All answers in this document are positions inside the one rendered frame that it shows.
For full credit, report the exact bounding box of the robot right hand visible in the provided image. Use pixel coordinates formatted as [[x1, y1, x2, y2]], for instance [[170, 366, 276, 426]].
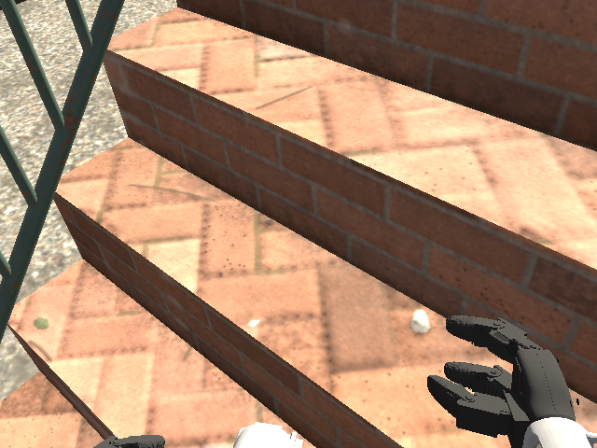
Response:
[[427, 315, 579, 448]]

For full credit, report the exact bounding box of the right robot forearm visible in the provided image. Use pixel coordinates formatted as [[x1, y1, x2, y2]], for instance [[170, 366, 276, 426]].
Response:
[[522, 417, 595, 448]]

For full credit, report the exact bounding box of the left robot thigh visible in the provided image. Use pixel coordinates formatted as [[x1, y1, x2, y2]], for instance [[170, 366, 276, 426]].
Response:
[[233, 422, 303, 448]]

